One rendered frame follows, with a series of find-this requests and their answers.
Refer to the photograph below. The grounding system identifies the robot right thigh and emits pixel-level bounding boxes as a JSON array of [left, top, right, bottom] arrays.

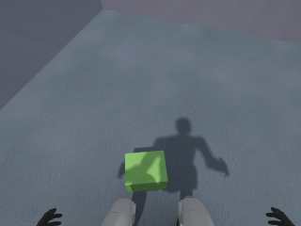
[[178, 198, 214, 226]]

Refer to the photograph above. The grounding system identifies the carton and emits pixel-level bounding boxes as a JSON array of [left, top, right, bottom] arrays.
[[125, 150, 168, 193]]

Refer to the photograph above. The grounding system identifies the robot left hand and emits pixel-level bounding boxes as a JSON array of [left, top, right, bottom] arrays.
[[37, 208, 63, 226]]

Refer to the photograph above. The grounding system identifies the robot left thigh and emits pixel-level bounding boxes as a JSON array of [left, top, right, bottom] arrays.
[[101, 198, 136, 226]]

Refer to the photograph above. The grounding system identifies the robot thigh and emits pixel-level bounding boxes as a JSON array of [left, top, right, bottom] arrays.
[[178, 198, 214, 226], [101, 198, 136, 226]]

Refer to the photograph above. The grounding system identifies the robot right hand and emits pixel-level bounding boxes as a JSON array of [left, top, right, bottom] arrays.
[[265, 207, 295, 226]]

